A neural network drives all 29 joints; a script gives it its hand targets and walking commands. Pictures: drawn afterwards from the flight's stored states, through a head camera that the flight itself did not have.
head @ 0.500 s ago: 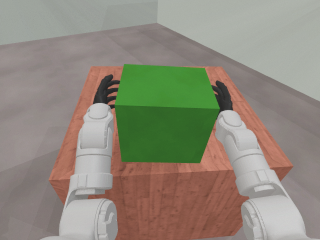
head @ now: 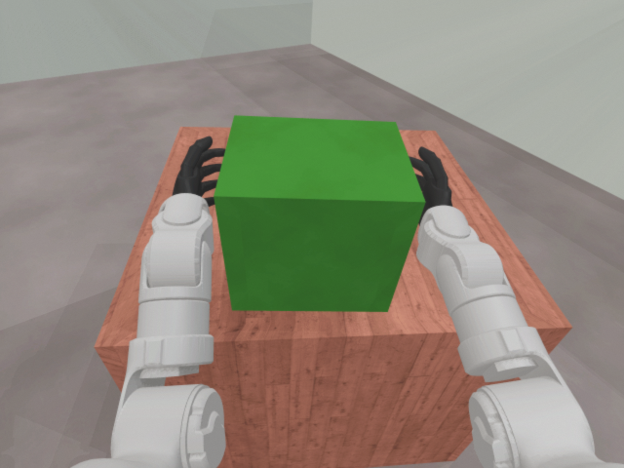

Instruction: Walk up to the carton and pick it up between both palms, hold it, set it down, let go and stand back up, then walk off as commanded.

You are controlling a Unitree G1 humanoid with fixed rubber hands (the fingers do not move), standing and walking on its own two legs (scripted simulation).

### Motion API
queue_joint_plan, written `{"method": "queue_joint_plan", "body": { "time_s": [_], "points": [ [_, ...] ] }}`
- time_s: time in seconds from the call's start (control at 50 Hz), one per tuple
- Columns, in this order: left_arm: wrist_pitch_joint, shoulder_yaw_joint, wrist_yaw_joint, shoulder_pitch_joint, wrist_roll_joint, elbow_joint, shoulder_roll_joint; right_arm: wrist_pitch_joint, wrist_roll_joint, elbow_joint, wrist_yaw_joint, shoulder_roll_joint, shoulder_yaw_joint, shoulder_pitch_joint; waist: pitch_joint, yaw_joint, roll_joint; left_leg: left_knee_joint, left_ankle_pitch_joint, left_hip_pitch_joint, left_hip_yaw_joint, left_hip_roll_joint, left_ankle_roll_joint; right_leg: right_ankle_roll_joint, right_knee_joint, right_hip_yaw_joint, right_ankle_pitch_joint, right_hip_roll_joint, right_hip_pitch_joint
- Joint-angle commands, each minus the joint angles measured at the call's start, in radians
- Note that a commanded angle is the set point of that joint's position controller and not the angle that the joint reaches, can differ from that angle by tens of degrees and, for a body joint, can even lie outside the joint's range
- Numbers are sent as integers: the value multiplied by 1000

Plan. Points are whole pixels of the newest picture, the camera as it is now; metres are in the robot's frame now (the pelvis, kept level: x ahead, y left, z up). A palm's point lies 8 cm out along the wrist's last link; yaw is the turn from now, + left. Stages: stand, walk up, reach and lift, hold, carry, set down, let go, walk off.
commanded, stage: reach and lift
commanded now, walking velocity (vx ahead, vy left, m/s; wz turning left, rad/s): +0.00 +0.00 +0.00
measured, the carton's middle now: (313, 216) +0.38 +0.00 +0.16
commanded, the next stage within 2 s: hold in 0.42 s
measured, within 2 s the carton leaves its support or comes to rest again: neither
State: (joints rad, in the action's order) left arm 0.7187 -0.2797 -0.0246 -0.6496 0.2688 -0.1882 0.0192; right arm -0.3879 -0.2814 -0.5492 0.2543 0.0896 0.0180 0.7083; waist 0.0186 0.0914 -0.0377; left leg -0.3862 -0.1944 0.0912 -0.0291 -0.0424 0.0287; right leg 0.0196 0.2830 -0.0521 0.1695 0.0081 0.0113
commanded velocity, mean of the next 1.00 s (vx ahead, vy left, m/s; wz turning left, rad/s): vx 0.00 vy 0.00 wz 0.00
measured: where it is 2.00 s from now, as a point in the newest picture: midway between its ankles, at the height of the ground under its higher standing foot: outside the picture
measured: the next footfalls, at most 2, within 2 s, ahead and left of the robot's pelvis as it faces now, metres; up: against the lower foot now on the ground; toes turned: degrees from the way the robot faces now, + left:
none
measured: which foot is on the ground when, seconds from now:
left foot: down 0.00-1.00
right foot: down 0.00-1.00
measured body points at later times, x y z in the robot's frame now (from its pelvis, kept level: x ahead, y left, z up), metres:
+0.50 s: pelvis -0.01 +0.00 +0.00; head -0.07 +0.03 +0.44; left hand +0.37 +0.15 +0.21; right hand +0.37 -0.15 +0.21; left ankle +0.02 +0.13 -0.75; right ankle +0.00 -0.13 -0.75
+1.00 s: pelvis -0.01 +0.00 +0.00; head -0.07 +0.03 +0.44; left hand +0.37 +0.15 +0.22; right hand +0.37 -0.15 +0.21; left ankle +0.02 +0.13 -0.75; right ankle +0.00 -0.13 -0.75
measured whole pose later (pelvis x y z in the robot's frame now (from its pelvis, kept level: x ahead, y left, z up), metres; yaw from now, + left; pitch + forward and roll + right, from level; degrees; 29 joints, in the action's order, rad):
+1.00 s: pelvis -0.01 +0.00 +0.00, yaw +0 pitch -7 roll -1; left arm 0.79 -0.30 -0.01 -0.69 0.30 -0.17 0.02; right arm -0.44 -0.31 -0.56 0.26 0.10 0.01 0.76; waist 0.04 0.08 -0.05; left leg -0.39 -0.19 0.08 -0.02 -0.05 0.03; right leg 0.01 0.29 -0.04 0.17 0.00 0.01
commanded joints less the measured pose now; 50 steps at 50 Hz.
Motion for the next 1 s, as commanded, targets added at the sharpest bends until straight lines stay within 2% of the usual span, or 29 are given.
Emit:
{"method": "queue_joint_plan", "body": {
  "time_s": [0.0, 0.06, 0.12, 0.14, 0.24, 0.28, 0.3, 0.32, 0.56, 0.64, 0.74, 0.76, 0.78, 0.82, 0.84, 0.86, 0.92, 0.98],
  "points": [
    [-74, 545, 125, -759, -180, 131, 653, 65, -109, 458, -90, -682, 401, 959, 480, 9, 71, -3, 379, -186, 23, 92, 32, 39, -2, -8, -313, -83, -67],
    [-63, 519, 127, -760, -164, 110, 642, 51, -101, 406, -92, -674, 385, 940, 439, 4, 71, 11, 332, -175, 28, 90, 28, 35, -12, -6, -257, -80, -49],
    [-56, 519, 125, -764, -166, 114, 652, 53, -114, 430, -93, -676, 390, 976, 453, -11, 72, 12, 335, -173, 31, 91, 24, 35, -13, -4, -249, -83, -56],
    [-52, 526, 124, -760, -169, 114, 664, 51, -109, 425, -93, -671, 385, 972, 450, 3, 68, 12, 332, -177, 27, 88, 27, 34, -13, -11, -246, -86, -51],
    [-38, 502, 131, -761, -154, 93, 646, 39, -115, 399, -92, -671, 376, 976, 425, -9, 60, 22, 295, -169, 34, 88, 18, 35, -20, -4, -208, -81, -44],
    [-39, 524, 126, -772, -170, 126, 673, 40, -125, 425, -92, -681, 385, 986, 454, -1, 64, 14, 329, -185, 31, 87, 24, 29, -17, -10, -226, -88, -47],
    [-32, 521, 127, -760, -166, 102, 662, 35, -122, 416, -91, -669, 372, 982, 425, 1, 66, 15, 312, -175, 32, 88, 24, 31, -21, -5, -215, -84, -40],
    [-34, 527, 127, -790, -169, 124, 665, 34, -122, 411, -92, -672, 367, 991, 435, 5, 72, 16, 303, -178, 36, 89, 25, 31, -21, -5, -199, -85, -35],
    [-12, 523, 128, -819, -164, 118, 665, 13, -128, 382, -97, -681, 347, 1003, 420, 4, 89, 28, 249, -151, 37, 87, 23, 30, -22, -6, -143, -81, -27],
    [-7, 500, 132, -812, -156, 83, 666, 10, -123, 365, -97, -674, 336, 1016, 402, 5, 79, 36, 212, -139, 40, 88, 16, 29, -30, -4, -110, -80, -26],
    [-13, 500, 128, -809, -160, 72, 668, 13, -126, 392, -98, -684, 342, 1037, 424, -4, 64, 34, 224, -147, 38, 87, 12, 30, -30, -3, -122, -82, -22],
    [-12, 514, 126, -819, -161, 88, 675, 14, -128, 387, -98, -686, 339, 1032, 425, 3, 87, 28, 238, -154, 38, 87, 21, 28, -26, -6, -126, -85, -13],
    [-7, 499, 128, -806, -154, 64, 668, 6, -120, 353, -98, -672, 328, 1014, 390, 4, 80, 35, 220, -145, 38, 88, 21, 26, -33, -7, -107, -85, -11],
    [-10, 494, 132, -812, -155, 75, 660, 8, -124, 361, -98, -680, 332, 1013, 406, -1, 83, 34, 218, -147, 40, 88, 17, 26, -34, -3, -107, -82, -15],
    [-15, 514, 126, -828, -166, 108, 672, 15, -139, 395, -99, -693, 348, 1031, 450, -5, 90, 24, 258, -166, 41, 89, 20, 29, -24, -3, -136, -85, -18],
    [-14, 506, 122, -816, -163, 101, 662, 7, -138, 379, -98, -685, 347, 1017, 435, -7, 82, 22, 269, -165, 40, 90, 19, 30, -24, -2, -148, -83, -18],
    [-10, 522, 126, -803, -164, 112, 673, 7, -137, 398, -93, -681, 349, 1007, 427, 6, 86, 19, 286, -181, 38, 90, 23, 32, -24, -5, -173, -86, -22],
    [-5, 516, 129, -772, -160, 127, 659, 2, -148, 429, -85, -680, 374, 993, 429, -5, 71, 10, 317, -183, 36, 92, 22, 37, -21, -3, -215, -85, -44]
  ]
}}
